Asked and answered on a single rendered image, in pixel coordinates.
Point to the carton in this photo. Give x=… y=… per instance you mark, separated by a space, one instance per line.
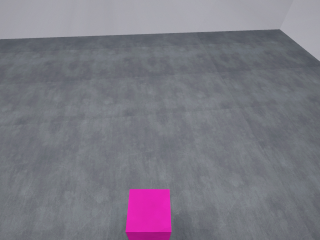
x=149 y=214

